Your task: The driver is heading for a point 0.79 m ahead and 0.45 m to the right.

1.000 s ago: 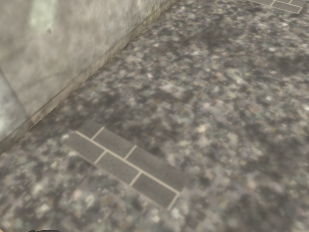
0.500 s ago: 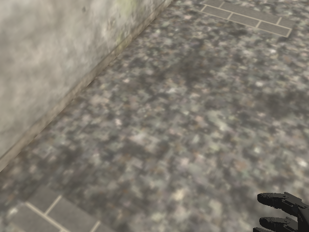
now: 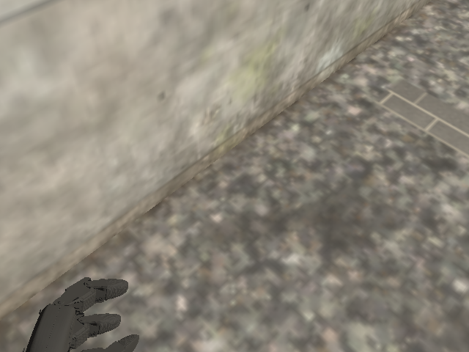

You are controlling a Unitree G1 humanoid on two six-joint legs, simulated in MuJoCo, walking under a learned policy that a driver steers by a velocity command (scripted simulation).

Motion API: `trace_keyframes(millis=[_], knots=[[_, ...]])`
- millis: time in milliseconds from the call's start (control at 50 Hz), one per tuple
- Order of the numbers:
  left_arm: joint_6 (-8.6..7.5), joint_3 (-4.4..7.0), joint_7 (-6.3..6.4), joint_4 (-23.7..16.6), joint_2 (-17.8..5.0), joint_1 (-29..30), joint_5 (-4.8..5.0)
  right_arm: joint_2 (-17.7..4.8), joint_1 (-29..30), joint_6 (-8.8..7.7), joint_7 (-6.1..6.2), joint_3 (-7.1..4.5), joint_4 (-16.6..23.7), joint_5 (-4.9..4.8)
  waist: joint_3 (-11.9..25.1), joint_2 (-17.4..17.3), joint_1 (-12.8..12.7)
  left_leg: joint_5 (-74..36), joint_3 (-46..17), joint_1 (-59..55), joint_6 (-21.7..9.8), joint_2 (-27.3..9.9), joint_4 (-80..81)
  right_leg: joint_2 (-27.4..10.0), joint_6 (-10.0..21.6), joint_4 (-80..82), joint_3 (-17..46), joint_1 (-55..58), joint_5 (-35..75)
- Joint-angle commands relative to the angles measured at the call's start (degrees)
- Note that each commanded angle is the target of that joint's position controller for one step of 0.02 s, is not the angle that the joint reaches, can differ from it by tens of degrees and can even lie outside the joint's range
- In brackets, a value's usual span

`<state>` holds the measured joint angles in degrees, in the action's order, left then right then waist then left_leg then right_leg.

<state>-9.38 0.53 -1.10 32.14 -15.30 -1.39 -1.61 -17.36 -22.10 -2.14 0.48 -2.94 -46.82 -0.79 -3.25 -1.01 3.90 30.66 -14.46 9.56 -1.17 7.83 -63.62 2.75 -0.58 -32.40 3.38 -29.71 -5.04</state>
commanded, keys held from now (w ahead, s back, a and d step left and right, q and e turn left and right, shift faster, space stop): e+shift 0.96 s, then shift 0.04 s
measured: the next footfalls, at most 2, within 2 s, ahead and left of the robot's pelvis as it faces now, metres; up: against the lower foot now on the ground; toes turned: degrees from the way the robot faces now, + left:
left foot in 0.34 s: +0.33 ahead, +0.06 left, +0.00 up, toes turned -22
right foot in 0.70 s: +0.18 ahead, -0.19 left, +0.00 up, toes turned -38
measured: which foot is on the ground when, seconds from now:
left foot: up 0.00-0.32, down 0.34-0.72, up 0.74-1.00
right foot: down 0.00-0.32, up 0.34-0.68, down 0.70-1.00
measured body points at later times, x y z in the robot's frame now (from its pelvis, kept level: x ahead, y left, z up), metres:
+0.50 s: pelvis +0.18 -0.02 +0.03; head +0.22 -0.02 +0.48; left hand +0.40 +0.23 -0.07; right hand +0.27 -0.33 -0.05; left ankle +0.29 +0.07 -0.71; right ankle +0.14 -0.14 -0.63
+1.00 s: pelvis +0.19 -0.08 +0.03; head +0.20 -0.13 +0.48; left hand +0.52 -0.01 -0.03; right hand +0.08 -0.39 -0.08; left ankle +0.35 +0.00 -0.66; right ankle +0.15 -0.17 -0.71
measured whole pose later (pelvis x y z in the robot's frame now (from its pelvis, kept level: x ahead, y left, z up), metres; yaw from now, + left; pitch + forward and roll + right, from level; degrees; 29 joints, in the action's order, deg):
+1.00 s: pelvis +0.19 -0.08 +0.03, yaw -50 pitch +3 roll +3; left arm 2.8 4.2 2.3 31.0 -19.3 -11.2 0.6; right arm -18.4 -5.2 -0.2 1.1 -4.7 -42.0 0.1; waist -2.8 -0.7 0.1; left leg 16.9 -6.8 30.6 4.3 3.3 -49.7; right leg 4.8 2.3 -29.0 11.5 -20.3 -10.6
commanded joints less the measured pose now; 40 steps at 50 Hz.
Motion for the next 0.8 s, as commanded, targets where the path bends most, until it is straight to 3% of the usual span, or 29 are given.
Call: trace_keyframes(millis=[20,40,60,80,120,160,220,280,300,320,340,360,380,400,420,460,520,540,580,620,640,680,700,720,740,760,780,800], knots=[[1.56,3.87,-0.33,1.52,-8.62,-18.31,1.47,-7.21,0.35,-0.87,-0.63,0.19,6.45,0.25,20.66,9.1,-9.7,-1.02,4.96,33.87,2.78,-5.81,-25.12,-20.8,18.08,7.19,33.3,49.9,23.3],[1.84,3.14,-0.14,0.91,-7.85,-14.21,1.74,-7.87,9.24,-1.34,-0.16,0.29,9.42,2.23,11.48,0.81,-9.09,-2.26,7.63,34.84,3.17,-6.96,-20.13,-17.51,16.31,8.28,26.89,38.62,34.02],[1.95,3.5,0.32,1.59,-8.9,-14.25,1.98,-6.9,12.17,-1.85,0.14,0.5,11.43,3.56,8.67,-1.02,-8.0,-3.31,8.03,33.72,3.46,-8.07,-15.29,-15.88,15.84,9.13,24.66,32.97,39.61],[2.41,3.91,0.74,2.43,-10.01,-14.21,1.55,-5.44,12.31,-2.02,0.2,0.91,12.56,3.73,7.77,-0.01,-6.18,-3.98,8.28,30.1,3.75,-8.09,-11.56,-13.65,15.61,10.96,23.04,27.91,40.85],[3.54,4.04,1.09,3.03,-10.17,-11.2,1.22,-3.27,9.2,-1.71,0.45,1.79,12.64,2.77,7.8,2.35,-2.07,-5.75,8.72,24.07,4.33,-8.16,1.83,-10.6,14.94,12.19,19.58,19.99,39.9],[4.94,4.84,1.72,3.06,-12.5,-9.13,1.45,-2.58,10.02,-1.33,0.87,2.54,12.86,2.01,9.21,4.15,-1.02,-10.54,10.75,14.92,5.35,-5.12,15.14,-8.38,14.79,12.85,17.73,12.28,40.52],[6.79,6.04,2.56,3.61,-14.69,-10.3,2.64,-5.31,12.81,-0.33,0.86,1.91,13.13,1.31,11.95,5.64,-0.95,-21.73,8.32,6.91,5.7,-2.28,25.79,-6.69,11.22,11.99,20.23,10.63,26.68],[8.76,5.88,3.25,2.96,-12.69,-9.76,2.99,-7.1,14.96,-0.49,0.66,1.04,13.94,0.86,10.21,7.58,-0.69,-27.5,5.65,2.58,4.89,-3.58,34.93,-4.57,7.51,9.08,24.86,10.36,9.62],[9.39,5.58,3.38,2.61,-11.31,-9.49,3.02,-7.65,13.85,-0.76,0.59,0.64,13.45,1.02,9.8,7.78,-0.18,-31.41,5.91,-1.18,3.77,-5.51,39.35,-2.83,5.76,6.23,24.63,8.91,3.99],[9.82,4.71,3.13,3.09,-8.03,-12.8,2.84,-8.76,12.58,-0.75,0.8,0.27,13.25,1.77,11.3,4.03,-1.03,-34.0,2.79,-6.81,0.37,-12.48,42.74,0.14,3.52,-1.66,21.6,6.11,-10.97],[9.98,3.54,2.87,4.16,-3.55,-19.24,1.68,-10.54,12.25,-0.02,1.34,0.08,14.18,2.92,14.52,-6.63,-3.92,-45.66,-8.71,-14.98,-5.63,-25.77,40.76,6.45,1.31,-16.49,13.37,-1.29,-34.21],[9.68,3.58,2.27,3.24,-6.6,-25.16,2.33,-10.33,12.63,1.11,1.27,0.02,14.16,4.73,16.25,-11.8,-6.61,-41.15,-21.25,-11.9,-13.39,-35.35,44.87,5.19,-0.22,-26.33,8.11,-4.8,-37.28],[9.86,4.69,2.4,3.49,-10.53,-23.59,2.48,-9.18,16.11,1.25,1.42,-0.49,14.82,3.32,11.62,-11.21,-6.78,-34.03,-20.3,-8.31,-15.22,-33.85,46.73,0.28,-2.42,-33.28,4.17,-8.24,-31.71],[10.57,5.55,2.8,4.17,-13.22,-21.0,2.7,-6.15,17.89,1.2,1.65,0.11,14.94,2.66,8.17,-7.39,-5.51,-29.15,-11.62,-5.32,-13.25,-29.06,46.68,-1.93,-3.9,-36.43,3.5,-9.62,-26.73],[11.46,5.92,3.33,4.75,-13.38,-20.73,2.51,-5.25,19.34,1.29,1.76,0.32,15.05,2.57,7.16,-5.06,-5.8,-27.37,-5.8,-2.77,-11.21,-25.41,46.66,-2.83,-4.78,-38.7,2.73,-8.72,-23.65],[12.25,5.19,3.44,3.19,-10.7,-19.44,1.84,-6.28,20.16,1.37,1.96,-0.07,13.97,2.42,5.15,-5.74,-6.05,-32.62,2.25,1.92,-11.03,-22.84,47.83,-4.37,-6.09,-38.88,0.01,-7.1,-19.19],[11.83,3.97,2.76,-0.36,-7.39,-14.46,1.82,-7.11,17.02,1.59,2.43,-0.88,11.71,2.41,6.87,-6.49,-3.9,-37.18,7.6,-0.98,-12.52,-23.36,47.99,-6.42,-6.34,-30.56,-1.88,-6.09,-16.15],[11.55,4.07,2.32,-0.75,-7.44,-14.53,2.75,-7.72,17.73,2.06,2.56,-1.41,11.06,2.24,7.95,-6.91,-4.04,-37.48,9.76,-1.32,-12.09,-22.7,47.64,-7.53,-6.1,-27.15,-1.83,-3.82,-14.2],[11.32,3.73,1.38,-1.65,-7.05,-13.72,2.66,-9.05,18.72,2.49,2.36,-2.16,10.61,1.82,8.98,-7.8,-3.96,-38.15,13.03,-0.16,-11.34,-23.46,47.24,-7.82,-5.0,-19.81,-3.41,1.58,-12.07],[11.59,4.08,0.61,-2.3,-8.08,-13.51,2.62,-10.32,18.28,2.48,1.74,-2.96,9.68,1.3,9.23,-8.37,-3.82,-38.19,14.63,-0.5,-10.43,-24.87,45.98,-7.34,-3.68,-14.4,-5.18,5.04,-11.95],[12.02,4.2,0.33,-2.89,-8.13,-13.04,3.1,-10.33,18.15,2.21,1.43,-3.27,9.29,0.19,8.98,-8.28,-3.8,-36.72,14.5,-1.1,-9.83,-26.11,45.23,-7.36,-2.61,-10.76,-5.66,6.02,-11.27],[12.7,5.21,-0.02,-2.52,-9.11,-14.64,3.03,-10.08,17.9,1.7,0.66,-3.56,8.66,-0.77,9.67,-7.06,-5.3,-32.67,17.4,-0.33,-6.6,-25.57,40.36,-5.41,0.23,-1.98,-7.12,12.5,-6.42],[12.94,6.16,0.4,-1.75,-10.39,-16.94,2.81,-8.33,16.11,1.48,0.25,-3.34,7.72,-0.87,9.72,-4.38,-6.09,-27.02,19.9,2.94,-3.32,-23.4,34.88,-3.79,2.32,2.03,-6.3,17.79,-3.18],[12.9,7.84,1.29,-1.12,-14.86,-20.43,2.77,-5.68,13.06,1.61,-0.24,-2.78,6.89,0.33,8.05,6.54,-6.57,-15.05,24.6,13.28,1.76,-18.34,21.91,-8.64,6.23,8.48,3.36,26.17,11.24],[12.42,9.3,2.0,-3.79,-23.43,-18.79,1.73,-3.57,14.5,1.8,-0.21,-1.85,11.17,2.7,7.51,24.05,-4.22,6.59,23.26,32.19,6.85,-9.29,6.04,-23.09,17.53,11.31,28.8,31.11,20.17],[10.97,8.62,1.38,-4.5,-19.91,-18.58,-0.03,-6.67,21.05,1.68,0.46,-2.76,12.05,2.6,11.0,15.13,-9.1,5.88,11.76,33.94,5.57,-8.16,-2.6,-23.12,20.52,13.55,29.74,28.56,14.25],[9.97,7.95,1.24,-4.06,-18.28,-16.59,-0.08,-7.26,21.54,1.75,0.89,-3.08,12.15,1.18,9.49,12.03,-7.34,0.67,9.54,33.81,3.75,-8.71,-3.85,-20.38,17.8,14.34,25.41,26.29,8.7],[9.73,7.63,1.59,-4.24,-16.3,-12.95,1.34,-7.34,19.09,1.81,1.48,-3.35,10.68,1.01,8.3,8.6,-4.99,-4.53,8.67,33.41,3.11,-9.64,-2.46,-17.39,14.47,13.71,21.96,24.69,4.19]])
